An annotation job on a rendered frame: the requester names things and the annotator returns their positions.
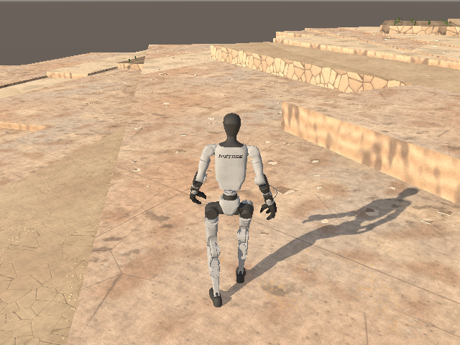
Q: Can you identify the left robot foot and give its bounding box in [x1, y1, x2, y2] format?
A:
[209, 288, 222, 307]

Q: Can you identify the robot right shin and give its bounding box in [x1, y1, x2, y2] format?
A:
[237, 231, 249, 274]

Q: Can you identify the robot left forearm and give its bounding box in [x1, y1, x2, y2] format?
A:
[190, 171, 203, 195]

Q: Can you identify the robot left upper arm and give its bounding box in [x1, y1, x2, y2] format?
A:
[195, 144, 216, 183]

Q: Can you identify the robot right upper arm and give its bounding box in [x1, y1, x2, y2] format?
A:
[247, 145, 266, 185]

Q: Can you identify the robot right forearm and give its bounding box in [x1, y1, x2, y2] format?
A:
[259, 174, 275, 206]

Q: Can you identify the left robot hand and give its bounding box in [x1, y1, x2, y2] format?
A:
[190, 191, 206, 204]

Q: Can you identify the right robot hand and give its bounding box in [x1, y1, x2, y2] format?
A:
[260, 202, 277, 220]

